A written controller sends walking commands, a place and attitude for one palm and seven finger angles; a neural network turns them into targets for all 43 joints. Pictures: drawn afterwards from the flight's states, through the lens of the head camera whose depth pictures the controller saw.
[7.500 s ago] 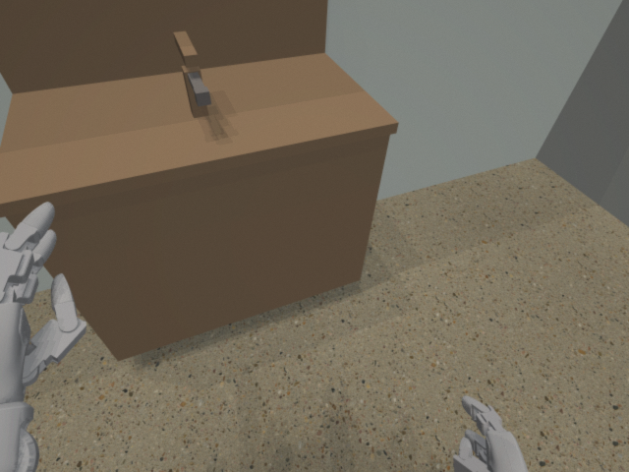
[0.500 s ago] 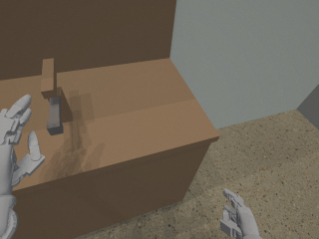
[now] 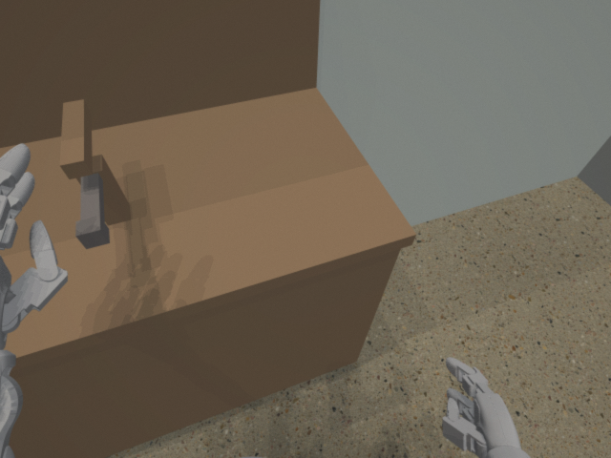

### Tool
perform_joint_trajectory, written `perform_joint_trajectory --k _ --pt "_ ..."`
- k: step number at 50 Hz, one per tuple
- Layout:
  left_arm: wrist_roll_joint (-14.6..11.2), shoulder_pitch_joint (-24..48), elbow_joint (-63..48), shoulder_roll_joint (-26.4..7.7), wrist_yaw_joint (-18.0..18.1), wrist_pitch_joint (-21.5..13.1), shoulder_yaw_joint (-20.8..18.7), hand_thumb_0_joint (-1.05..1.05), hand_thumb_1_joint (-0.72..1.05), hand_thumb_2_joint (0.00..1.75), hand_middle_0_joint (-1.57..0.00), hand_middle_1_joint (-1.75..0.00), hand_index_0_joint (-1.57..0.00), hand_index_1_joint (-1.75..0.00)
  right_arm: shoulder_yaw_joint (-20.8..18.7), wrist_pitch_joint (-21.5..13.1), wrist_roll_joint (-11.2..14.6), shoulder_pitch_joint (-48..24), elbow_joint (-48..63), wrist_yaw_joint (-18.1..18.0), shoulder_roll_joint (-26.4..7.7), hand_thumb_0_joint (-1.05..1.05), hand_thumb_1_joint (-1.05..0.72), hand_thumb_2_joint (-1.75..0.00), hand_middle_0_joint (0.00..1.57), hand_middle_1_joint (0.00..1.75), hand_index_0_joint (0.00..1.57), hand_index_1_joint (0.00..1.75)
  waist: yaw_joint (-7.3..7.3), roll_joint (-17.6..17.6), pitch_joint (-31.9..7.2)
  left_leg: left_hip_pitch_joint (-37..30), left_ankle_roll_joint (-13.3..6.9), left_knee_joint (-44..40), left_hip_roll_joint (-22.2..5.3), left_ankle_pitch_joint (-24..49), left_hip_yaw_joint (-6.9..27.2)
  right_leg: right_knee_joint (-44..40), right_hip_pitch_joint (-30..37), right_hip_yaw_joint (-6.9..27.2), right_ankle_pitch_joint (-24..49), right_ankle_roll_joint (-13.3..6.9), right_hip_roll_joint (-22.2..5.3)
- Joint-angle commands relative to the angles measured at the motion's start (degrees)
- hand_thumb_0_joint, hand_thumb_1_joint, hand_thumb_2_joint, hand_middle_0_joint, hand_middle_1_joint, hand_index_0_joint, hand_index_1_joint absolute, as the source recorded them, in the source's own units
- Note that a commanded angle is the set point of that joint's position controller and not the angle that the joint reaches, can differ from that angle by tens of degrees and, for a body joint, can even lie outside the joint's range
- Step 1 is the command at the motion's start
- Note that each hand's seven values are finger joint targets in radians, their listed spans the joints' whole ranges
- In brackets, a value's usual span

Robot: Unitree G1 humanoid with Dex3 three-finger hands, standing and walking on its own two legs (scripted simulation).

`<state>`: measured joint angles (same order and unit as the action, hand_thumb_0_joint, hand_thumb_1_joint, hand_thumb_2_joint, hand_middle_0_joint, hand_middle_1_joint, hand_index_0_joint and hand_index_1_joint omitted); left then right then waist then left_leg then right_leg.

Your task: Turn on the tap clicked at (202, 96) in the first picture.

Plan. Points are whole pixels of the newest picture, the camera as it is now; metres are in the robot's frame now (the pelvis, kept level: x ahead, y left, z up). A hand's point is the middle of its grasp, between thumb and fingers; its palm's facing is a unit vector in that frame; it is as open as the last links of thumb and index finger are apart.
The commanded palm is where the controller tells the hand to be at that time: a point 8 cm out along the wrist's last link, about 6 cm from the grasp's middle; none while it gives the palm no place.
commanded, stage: come to a stop and stand still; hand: left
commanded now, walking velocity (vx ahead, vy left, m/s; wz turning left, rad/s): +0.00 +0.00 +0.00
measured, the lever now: (93, 232) +0.35 +0.30 +0.09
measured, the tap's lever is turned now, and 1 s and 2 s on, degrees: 0 0 0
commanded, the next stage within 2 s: look again from close up in 0.16 s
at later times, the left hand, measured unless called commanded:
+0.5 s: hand (53, 303) +0.23 +0.26 +0.15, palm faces +0.37 -0.85 -0.37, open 7.4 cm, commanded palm +0.16 +0.29 +0.18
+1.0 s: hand (89, 297) +0.23 +0.23 +0.16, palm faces +0.36 -0.85 -0.39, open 7.4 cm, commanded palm +0.16 +0.26 +0.18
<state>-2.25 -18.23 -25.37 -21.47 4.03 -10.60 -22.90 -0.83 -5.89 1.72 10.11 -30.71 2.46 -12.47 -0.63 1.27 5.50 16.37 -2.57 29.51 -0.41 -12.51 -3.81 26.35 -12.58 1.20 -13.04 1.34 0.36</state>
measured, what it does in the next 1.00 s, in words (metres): stands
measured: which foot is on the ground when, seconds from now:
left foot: down 0.00-1.00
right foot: down 0.00-1.00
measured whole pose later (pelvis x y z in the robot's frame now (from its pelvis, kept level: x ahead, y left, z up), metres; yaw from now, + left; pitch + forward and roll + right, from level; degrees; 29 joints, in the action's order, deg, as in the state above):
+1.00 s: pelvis +0.01 -0.03 +0.00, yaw +2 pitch -1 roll -2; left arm -2.7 -23.4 -26.8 -21.4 3.9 -9.0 -20.3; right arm 1.3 -4.2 1.1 11.4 -30.9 0.6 -9.8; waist -1.1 -0.7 3.9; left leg 14.7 -0.2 27.5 -2.0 -12.2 -1.1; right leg 22.6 -9.4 -1.4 -12.6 -0.8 2.2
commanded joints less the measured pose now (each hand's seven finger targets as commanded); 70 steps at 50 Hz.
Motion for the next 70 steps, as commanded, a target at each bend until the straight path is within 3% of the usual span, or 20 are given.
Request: perform_joint_trajectory --k 1,3,4,5,6,8,16,25,30,35,39,44,48,50,51,57,63,68,69,70 --pt "-0.36 -8.26 -11.63 -11.18 1.62 -2.59 -6.92 0.00 0.90 0.90 -0.20 -0.30 -0.20 -0.30 -1.78 -2.14 0.04 -3.98 9.62 -2.30 -6.06 0.00 -0.90 -0.90 0.20 0.30 0.20 0.30 -0.94 -9.07 -11.62 -4.36 1.27 -4.57 -3.61 -0.33 4.51 -5.35 0.93 1.55 1.74 -3.00 -4.87" --pt "-0.87 -4.28 -12.20 -13.16 1.96 -3.63 -9.83 0.00 0.90 0.90 -0.20 -0.30 -0.20 -0.30 -1.21 -2.12 -0.25 -4.95 9.91 -3.88 -5.57 0.00 -0.90 -0.90 0.20 0.30 0.20 0.30 -0.40 -7.38 -8.88 -3.59 1.17 -5.53 -3.12 -3.11 5.26 -6.42 -1.84 2.96 -2.52 -3.18 -4.76" --pt "-1.00 -1.71 -12.80 -12.67 2.07 -4.20 -9.13 0.00 0.90 0.90 -0.20 -0.30 -0.20 -0.30 -1.04 -2.19 -0.15 -5.26 9.73 -4.42 -5.44 0.00 -0.90 -0.90 0.20 0.30 0.20 0.30 -0.13 -4.29 -7.58 -3.08 0.90 -6.47 -3.37 -4.76 5.86 -6.34 -2.36 3.23 -3.66 -3.17 -4.38" --pt "-0.48 2.52 -16.50 -16.78 2.81 -4.56 -11.93 0.00 0.90 0.90 -0.20 -0.30 -0.20 -0.30 -1.06 -2.15 -0.27 -5.92 9.49 -5.05 -6.06 0.00 -0.90 -0.90 0.20 0.30 0.20 0.30 -0.29 1.21 -8.48 -3.31 0.52 -7.66 -4.10 -5.00 6.20 -4.89 -1.12 3.22 -2.21 -3.10 -4.02" --pt "-0.69 3.42 -15.15 -13.00 2.71 -4.81 -8.60 0.00 0.90 0.90 -0.20 -0.30 -0.20 -0.30 -0.95 -2.43 -0.38 -5.19 8.99 -5.23 -5.66 0.00 -0.90 -0.90 0.20 0.30 0.20 0.30 -0.14 4.96 -8.70 -1.70 0.08 -8.61 -4.57 -6.75 6.81 -3.90 1.00 2.20 -1.40 -2.99 -3.53" --pt "-0.21 5.32 -14.83 -13.20 2.72 -5.15 -8.07 0.00 0.90 0.90 -0.20 -0.30 -0.20 -0.30 -0.90 -3.69 -0.37 -4.21 8.59 -5.07 -5.72 0.00 -0.90 -0.90 0.20 0.30 0.20 0.30 -0.77 8.85 -9.78 -1.22 -0.25 -8.91 -4.61 -7.80 6.68 -3.61 3.86 1.90 0.49 -2.95 -2.93" --pt "0.98 -0.71 -8.89 -5.13 1.93 -4.72 0.26 0.00 0.90 0.90 -0.20 -0.30 -0.20 -0.30 -1.13 -5.40 -0.77 -2.87 6.10 -3.71 -6.34 0.00 -0.90 -0.90 0.20 0.30 0.20 0.30 -0.73 2.06 -9.40 -6.00 0.47 -7.68 -3.74 -6.06 7.02 -7.57 -0.80 1.97 -1.08 -3.03 -3.10" --pt "0.81 3.08 -12.55 -11.57 2.02 -5.05 -5.59 0.00 0.90 0.90 -0.20 -0.30 -0.20 -0.30 -0.51 -3.59 -0.58 -5.00 7.49 -4.43 -5.94 0.00 -0.90 -0.90 0.20 0.30 0.20 0.30 -0.89 2.24 -10.32 -5.52 0.92 -10.26 -4.56 2.42 8.16 -4.46 3.03 -0.83 5.52 -2.27 -2.20" --pt "0.78 2.49 -17.43 -10.29 2.02 -5.04 -3.79 0.00 0.90 0.90 -0.20 -0.30 -0.20 -0.30 -0.50 -4.30 -0.73 -4.55 7.66 -3.87 -5.85 0.00 -0.90 -0.90 0.20 0.30 0.20 0.30 -1.06 7.29 -13.69 -9.75 1.46 -8.69 -4.91 11.74 7.77 -2.42 4.06 -1.85 8.98 -2.41 -1.85" --pt "0.55 0.88 -14.15 -9.53 1.89 -3.65 -4.02 0.00 0.90 0.90 -0.20 -0.30 -0.20 -0.30 -1.01 -3.38 -0.82 -3.33 7.15 -3.34 -5.74 0.00 -0.90 -0.90 0.20 0.30 0.20 0.30 -0.66 5.77 -13.38 -13.58 3.23 -8.54 -7.08 18.43 9.47 -2.00 0.53 -2.95 5.13 -1.85 -0.38" --pt "0.05 1.47 -11.97 -8.38 1.30 -2.83 -2.89 0.00 0.90 0.90 -0.20 -0.30 -0.20 -0.30 -1.44 -2.13 -0.74 -2.93 7.96 -2.68 -5.64 0.00 -0.90 -0.90 0.20 0.30 0.20 0.30 -0.42 6.76 -11.24 -11.96 3.18 -9.70 -9.17 15.59 10.90 -3.00 -0.48 -3.24 0.06 -1.63 -0.07" --pt "-0.59 0.12 -13.24 -8.95 1.03 -2.48 -3.28 0.00 0.90 0.90 -0.20 -0.30 -0.20 -0.30 -1.57 -1.48 -0.20 -3.27 8.94 -2.45 -5.53 0.00 -0.90 -0.90 0.20 0.30 0.20 0.30 -0.35 2.88 -11.80 -8.86 2.25 -7.65 -7.64 10.27 8.40 -6.02 3.06 -2.52 6.91 -1.81 -0.93" --pt "-1.20 -0.59 -14.94 -9.68 1.08 -2.49 -3.91 0.00 0.90 0.90 -0.20 -0.30 -0.20 -0.30 -1.59 -1.42 -0.31 -3.56 9.11 -2.72 -5.49 0.00 -0.90 -0.90 0.20 0.30 0.20 0.30 -0.45 3.93 -12.52 -8.01 1.47 -6.71 -6.83 5.87 6.97 -6.00 2.74 -1.20 7.53 -2.32 -1.78" --pt "-1.09 -1.63 -15.44 -11.70 1.55 -2.34 -5.97 0.00 0.90 0.90 -0.20 -0.30 -0.20 -0.30 -1.41 -1.51 -0.18 -4.25 8.99 -3.07 -5.19 0.00 -0.90 -0.90 0.20 0.30 0.20 0.30 -0.67 3.66 -12.65 -7.95 1.13 -5.42 -6.29 4.76 6.05 -6.74 2.54 0.22 8.26 -2.60 -2.75" --pt "-1.35 -2.26 -14.27 -8.93 1.49 -2.35 -3.57 0.00 0.90 0.90 -0.20 -0.30 -0.20 -0.30 -1.17 -1.48 -0.44 -3.84 8.53 -3.15 -5.23 0.00 -0.90 -0.90 0.20 0.30 0.20 0.30 -0.52 4.09 -12.37 -6.78 1.08 -4.50 -5.25 3.13 5.38 -7.53 2.93 1.23 8.49 -3.00 -3.44" --pt "-1.42 -3.81 -12.32 -10.02 2.79 -1.37 -4.26 0.00 0.90 0.90 -0.20 -0.30 -0.20 -0.30 -1.34 -1.30 -0.01 -4.42 7.32 -4.41 -5.38 0.00 -0.90 -0.90 0.20 0.30 0.20 0.30 -0.42 -2.86 -10.73 -4.10 1.24 2.96 -1.33 0.37 3.91 -11.56 1.29 9.72 11.74 -4.52 -10.07" --pt "-1.26 -4.21 -11.76 -10.12 3.50 -1.35 -4.30 0.00 0.90 0.90 -0.20 -0.30 -0.20 -0.30 -1.70 -1.18 0.14 -4.82 6.89 -5.21 -6.34 0.00 -0.90 -0.90 0.20 0.30 0.20 0.30 -0.62 -4.05 -10.82 -6.10 0.78 -0.40 -2.04 8.77 4.22 -6.42 2.87 5.49 19.87 -3.45 -9.70" --pt "-0.90 -3.70 -12.34 -9.53 3.50 -1.35 -3.69 0.00 0.90 0.90 -0.20 -0.30 -0.20 -0.30 -1.71 -1.06 0.04 -4.95 7.18 -5.48 -6.40 0.00 -0.90 -0.90 0.20 0.30 0.20 0.30 -0.72 -1.95 -11.38 -9.22 0.00 -3.43 -4.27 14.05 6.17 -5.15 2.18 2.22 14.56 -2.26 -6.05" --pt "5.96 48.95 -24.30 -52.38 3.38 -7.42 -35.90 0.00 0.90 0.90 -0.20 -0.30 -0.20 -0.30 -3.36 -4.04 -3.06 2.34 5.82 -5.46 -7.34 0.00 -0.90 -0.90 0.20 0.30 0.20 0.30 -3.20 -12.60 -3.48 1.62 1.01 6.07 -1.68 11.53 1.49 -12.44 -2.79 6.49 29.37 1.73 -6.38" --pt "1.05 31.18 1.64 -30.37 2.49 -4.52 -20.04 0.00 0.90 0.90 -0.20 -0.30 -0.20 -0.30 -2.13 -2.53 0.46 -2.01 0.90 -4.98 -4.34 0.00 -0.90 -0.90 0.20 0.30 0.20 0.30 -0.99 -3.82 -4.98 -3.54 2.39 1.13 -1.41 9.57 2.60 -5.62 -2.54 5.31 26.64 -6.13 -11.78"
